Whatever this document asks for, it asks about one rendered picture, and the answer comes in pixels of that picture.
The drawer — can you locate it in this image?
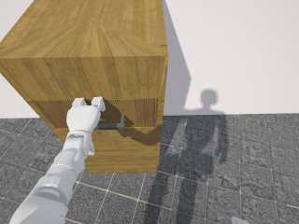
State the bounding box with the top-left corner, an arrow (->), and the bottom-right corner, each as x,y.
34,98 -> 157,129

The left robot upper arm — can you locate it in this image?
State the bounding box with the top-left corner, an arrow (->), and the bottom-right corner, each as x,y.
14,195 -> 68,224

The handle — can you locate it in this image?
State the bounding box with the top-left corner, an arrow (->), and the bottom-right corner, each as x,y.
93,114 -> 125,131

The robot left hand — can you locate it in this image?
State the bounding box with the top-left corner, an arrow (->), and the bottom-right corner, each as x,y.
66,96 -> 106,156

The left robot forearm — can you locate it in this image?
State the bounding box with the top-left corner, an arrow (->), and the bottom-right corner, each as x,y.
9,130 -> 92,224

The cabinet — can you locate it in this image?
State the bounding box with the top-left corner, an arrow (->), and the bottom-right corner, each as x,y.
0,0 -> 169,174

